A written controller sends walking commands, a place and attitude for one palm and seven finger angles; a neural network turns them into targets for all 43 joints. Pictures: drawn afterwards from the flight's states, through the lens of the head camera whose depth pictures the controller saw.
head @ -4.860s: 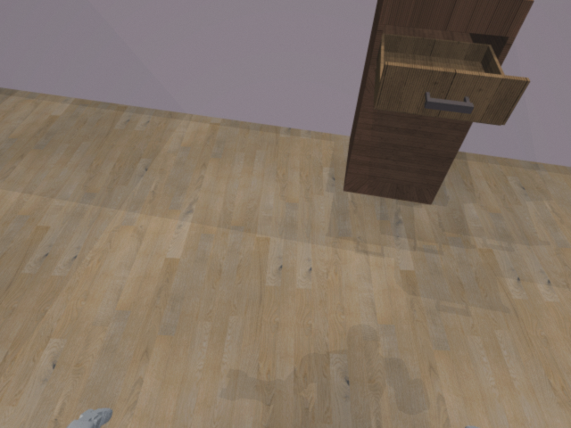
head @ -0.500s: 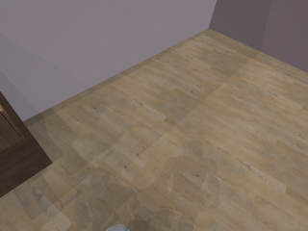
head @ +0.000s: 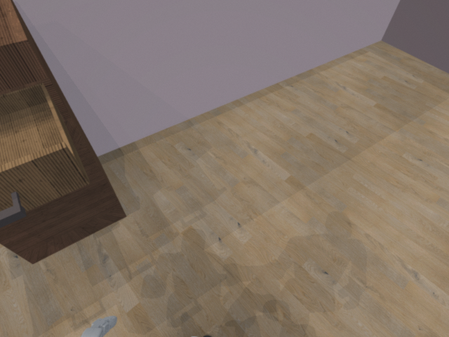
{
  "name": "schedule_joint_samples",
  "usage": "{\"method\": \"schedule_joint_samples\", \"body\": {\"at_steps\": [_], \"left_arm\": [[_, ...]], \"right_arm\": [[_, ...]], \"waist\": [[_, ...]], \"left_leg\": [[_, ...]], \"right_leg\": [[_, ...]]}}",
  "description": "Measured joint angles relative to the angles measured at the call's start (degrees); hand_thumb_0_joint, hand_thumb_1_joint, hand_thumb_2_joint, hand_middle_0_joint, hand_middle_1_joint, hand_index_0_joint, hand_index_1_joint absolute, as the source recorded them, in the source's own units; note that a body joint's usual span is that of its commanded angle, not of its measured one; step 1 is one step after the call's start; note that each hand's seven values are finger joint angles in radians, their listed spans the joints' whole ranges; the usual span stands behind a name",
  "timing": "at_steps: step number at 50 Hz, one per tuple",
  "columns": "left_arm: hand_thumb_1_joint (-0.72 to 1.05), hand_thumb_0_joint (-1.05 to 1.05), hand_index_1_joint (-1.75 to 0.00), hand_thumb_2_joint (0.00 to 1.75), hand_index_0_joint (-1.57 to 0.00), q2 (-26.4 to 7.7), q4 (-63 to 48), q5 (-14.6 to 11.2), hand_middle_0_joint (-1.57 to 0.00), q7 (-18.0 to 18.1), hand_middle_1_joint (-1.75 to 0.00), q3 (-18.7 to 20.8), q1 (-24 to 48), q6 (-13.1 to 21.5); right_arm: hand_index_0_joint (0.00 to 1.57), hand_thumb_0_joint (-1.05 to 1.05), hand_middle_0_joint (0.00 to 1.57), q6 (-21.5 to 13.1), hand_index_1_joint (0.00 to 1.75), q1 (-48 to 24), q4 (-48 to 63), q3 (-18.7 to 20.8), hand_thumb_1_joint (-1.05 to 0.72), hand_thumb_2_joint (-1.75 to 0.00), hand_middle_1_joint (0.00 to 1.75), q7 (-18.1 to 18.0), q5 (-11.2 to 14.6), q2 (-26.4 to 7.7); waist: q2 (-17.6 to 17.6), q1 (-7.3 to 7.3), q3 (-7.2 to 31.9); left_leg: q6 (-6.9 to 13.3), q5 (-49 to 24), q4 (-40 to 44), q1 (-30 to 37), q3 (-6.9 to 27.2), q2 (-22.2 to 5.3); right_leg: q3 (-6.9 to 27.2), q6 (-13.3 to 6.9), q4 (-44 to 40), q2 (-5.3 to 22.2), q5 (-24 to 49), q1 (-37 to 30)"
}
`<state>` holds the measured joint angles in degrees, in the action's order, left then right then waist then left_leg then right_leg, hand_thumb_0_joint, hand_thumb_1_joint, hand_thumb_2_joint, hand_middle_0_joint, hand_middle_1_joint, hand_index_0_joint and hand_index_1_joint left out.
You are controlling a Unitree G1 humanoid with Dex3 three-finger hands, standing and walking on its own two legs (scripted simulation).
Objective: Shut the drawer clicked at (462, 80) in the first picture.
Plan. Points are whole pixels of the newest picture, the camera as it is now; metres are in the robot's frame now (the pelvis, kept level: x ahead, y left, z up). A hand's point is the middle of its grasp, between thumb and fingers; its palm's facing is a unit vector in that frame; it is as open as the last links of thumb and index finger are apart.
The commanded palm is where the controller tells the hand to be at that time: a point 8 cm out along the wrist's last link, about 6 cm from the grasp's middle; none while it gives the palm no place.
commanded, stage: turn to face it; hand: left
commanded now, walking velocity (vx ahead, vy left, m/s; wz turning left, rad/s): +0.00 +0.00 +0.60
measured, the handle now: out of the picture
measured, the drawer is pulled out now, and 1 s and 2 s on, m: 0.29 0.29 0.29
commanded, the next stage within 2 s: take the last steps up to it in 0.90 s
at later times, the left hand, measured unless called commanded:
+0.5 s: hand out of the picture -0.06 +0.23 -0.19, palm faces +0.36 -0.90 -0.25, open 7.4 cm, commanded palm none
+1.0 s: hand out of the picture -0.03 +0.21 -0.15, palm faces +0.51 -0.82 -0.27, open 7.4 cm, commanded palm none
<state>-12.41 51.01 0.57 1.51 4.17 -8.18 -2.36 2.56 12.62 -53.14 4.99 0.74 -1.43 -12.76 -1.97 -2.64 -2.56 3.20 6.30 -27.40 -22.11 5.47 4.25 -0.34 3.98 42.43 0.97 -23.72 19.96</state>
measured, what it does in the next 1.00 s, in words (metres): steps on the spot, turning left: right foot, then left foot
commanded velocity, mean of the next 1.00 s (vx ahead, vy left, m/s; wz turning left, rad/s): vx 0.01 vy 0.00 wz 0.42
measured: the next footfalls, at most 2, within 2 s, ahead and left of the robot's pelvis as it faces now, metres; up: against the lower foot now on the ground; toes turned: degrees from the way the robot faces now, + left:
right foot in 0.04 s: +0.03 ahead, -0.14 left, +0.00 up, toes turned +1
left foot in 0.44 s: -0.01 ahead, +0.13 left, +0.00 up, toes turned +24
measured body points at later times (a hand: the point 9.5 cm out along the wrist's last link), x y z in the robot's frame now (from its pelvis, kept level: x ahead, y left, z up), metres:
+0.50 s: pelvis -0.02 +0.02 -0.01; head +0.03 +0.06 +0.43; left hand -0.07 +0.28 -0.17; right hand +0.18 -0.19 -0.14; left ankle -0.05 +0.12 -0.74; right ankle -0.01 -0.15 -0.71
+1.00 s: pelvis -0.01 +0.00 +0.00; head +0.02 -0.02 +0.45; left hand -0.05 +0.25 -0.13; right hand +0.16 -0.18 -0.16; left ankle -0.08 +0.10 -0.68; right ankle +0.05 -0.08 -0.74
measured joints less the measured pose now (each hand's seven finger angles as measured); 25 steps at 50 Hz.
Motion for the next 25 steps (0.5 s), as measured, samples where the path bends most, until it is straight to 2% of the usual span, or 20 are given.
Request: {"method": "schedule_joint_samples", "body": {"at_steps": [2,3,5,8,11,16,19,21,22,23,25], "left_arm": [[0.9,0.01,-0.3,0.9,-0.19,0.3,-1.1,-0.1,-0.2,0.0,-0.3,-0.5,-0.7,0.6],[0.9,0.01,-0.3,0.9,-0.19,0.4,-1.5,0.3,-0.2,0.1,-0.3,-0.6,-1.1,1.1],[0.9,0.01,-0.3,0.9,-0.2,1.2,-1.3,0.5,-0.2,0.2,-0.3,-1.4,-1.8,0.8],[0.9,0.01,-0.3,0.9,-0.2,1.8,-0.8,0.4,-0.2,0.2,-0.3,-1.9,-3.2,0.7],[0.9,0.01,-0.3,0.9,-0.2,2.0,-0.4,0.5,-0.2,0.1,-0.3,-2.2,-3.8,1.2],[0.9,0.01,-0.3,0.9,-0.2,2.0,-0.1,0.8,-0.2,-0.3,-0.3,-2.6,-4.7,1.7],[0.9,0.01,-0.3,0.9,-0.2,1.3,0.1,1.0,-0.2,-0.5,-0.3,-2.4,-5.3,1.4],[0.9,0.01,-0.3,0.9,-0.2,0.5,0.5,1.0,-0.2,-0.6,-0.3,-2.0,-5.8,1.1],[0.9,0.01,-0.3,0.9,-0.2,-0.1,0.5,0.8,-0.2,-0.7,-0.3,-1.8,-6.4,0.9],[0.9,0.01,-0.3,0.9,-0.2,-0.8,0.8,0.6,-0.2,-0.8,-0.3,-1.4,-6.5,0.6],[0.9,0.01,-0.3,0.9,-0.2,-2.4,1.7,0.4,-0.2,-0.5,-0.3,-0.6,-5.9,-0.8]], "right_arm": [[0.21,0.01,0.2,0.5,0.3,0.5,0.3,0.5,-0.91,-0.9,0.3,0.1,0.2,-0.6],[0.21,0.01,0.2,0.8,0.3,0.5,0.4,0.8,-0.91,-0.9,0.3,0.2,0.4,-0.8],[0.2,0.01,0.2,1.4,0.3,0.5,0.3,1.4,-0.91,-0.9,0.3,0.2,0.1,-1.7],[0.2,0.01,0.2,1.8,0.3,0.6,0.1,1.5,-0.91,-0.9,0.3,0.8,-0.1,-2.5],[0.2,0.01,0.2,1.7,0.3,0.3,0.1,1.2,-0.91,-0.9,0.3,1.1,0.1,-2.6],[0.2,0.01,0.2,2.4,0.3,-1.3,-0.6,0.4,-0.91,-0.9,0.3,1.2,0.3,-2.4],[0.2,0.01,0.2,2.2,0.3,-3.1,-0.4,-0.2,-0.91,-0.9,0.3,1.4,0.6,-2.2],[0.2,0.01,0.2,1.7,0.3,-4.2,0.2,-0.6,-0.91,-0.9,0.3,1.4,0.6,-2.1],[0.2,0.01,0.2,1.2,0.3,-4.4,0.8,-0.8,-0.91,-0.9,0.3,1.5,0.6,-2.1],[0.2,0.01,0.2,0.5,0.3,-4.9,1.2,-0.9,-0.91,-0.9,0.3,1.5,0.5,-2.0],[0.2,0.01,0.2,-0.7,0.3,-6.0,1.9,-1.3,-0.91,-0.9,0.3,1.2,0.7,-1.2]], "waist": [[-0.1,0.21,0.6],[0.1,0.67,0.7],[-0.9,0.56,0.5],[-1.1,0.49,0.3],[-0.3,0.3,-0.7],[1.4,1.25,-2.5],[2.4,2.34,-3.3],[3.1,2.86,-3.6],[3.4,3.04,-3.4],[4.1,3.13,-3.4],[5.2,3.7,-4.2]], "left_leg": [[-0.9,0.4,-1.7,-1.2,1.0,1.1],[-2.0,4.4,-5.0,-2.7,0.9,1.6],[-3.8,13.7,-16.5,-6.4,-0.2,1.3],[-5.4,14.7,-32.1,-10.1,-3.2,-1.0],[-6.9,14.0,-37.5,-10.2,-4.8,-3.7],[-7.8,17.1,-30.1,-5.5,-6.6,-6.7],[-7.2,18.2,-21.7,-1.4,-8.4,-7.1],[-6.6,16.3,-14.6,1.9,-9.7,-6.8],[-6.0,12.8,-9.7,4.1,-10.4,-6.6],[-3.6,12.3,-8.1,4.5,-10.7,-5.9],[-1.4,13.0,-10.1,3.4,-10.4,-5.1]], "right_leg": [[-0.5,-1.2,-9.7,-0.1,2.8,-4.3],[-0.6,-2.5,-12.1,0.2,7.1,-4.9],[-2.5,-3.6,-11.1,0.7,7.5,-5.4],[-4.7,-3.7,-12.9,1.8,6.6,-7.6],[-6.7,-3.6,-13.9,3.3,6.8,-8.9],[-10.2,-2.6,-12.7,6.5,5.7,-9.4],[-12.0,-1.5,-10.6,8.4,4.6,-8.6],[-13.2,-0.5,-8.4,9.8,3.3,-7.9],[-13.7,0.2,-6.4,10.5,2.3,-7.0],[-13.2,0.4,-2.8,11.5,1.3,-5.3],[-8.2,0.9,7.9,10.6,-5.9,-0.5]]}}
